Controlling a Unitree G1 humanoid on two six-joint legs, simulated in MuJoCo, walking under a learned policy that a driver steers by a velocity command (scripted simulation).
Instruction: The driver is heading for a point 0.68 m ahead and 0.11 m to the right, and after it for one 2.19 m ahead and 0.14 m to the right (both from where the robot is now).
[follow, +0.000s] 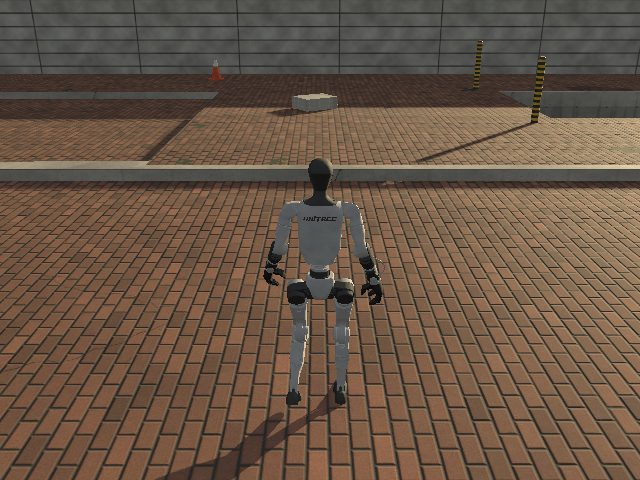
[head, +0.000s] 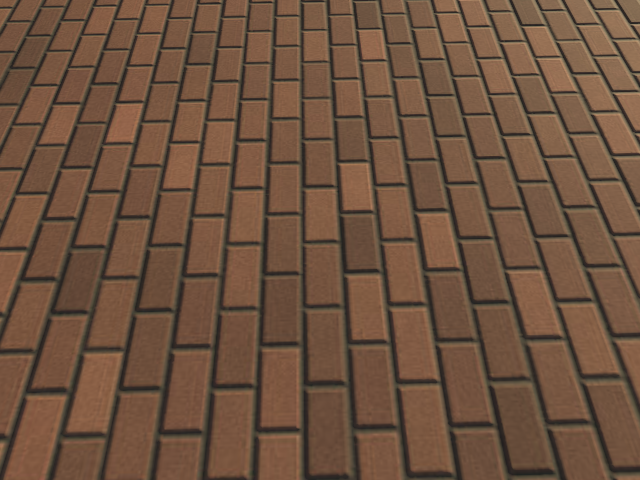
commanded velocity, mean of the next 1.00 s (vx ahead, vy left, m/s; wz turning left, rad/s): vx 0.50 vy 0.00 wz -0.11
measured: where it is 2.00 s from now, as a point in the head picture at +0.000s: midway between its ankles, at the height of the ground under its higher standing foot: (383, 265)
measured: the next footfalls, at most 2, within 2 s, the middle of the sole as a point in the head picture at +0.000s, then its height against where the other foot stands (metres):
left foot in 0.38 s outside the picture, level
right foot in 0.92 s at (368, 399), level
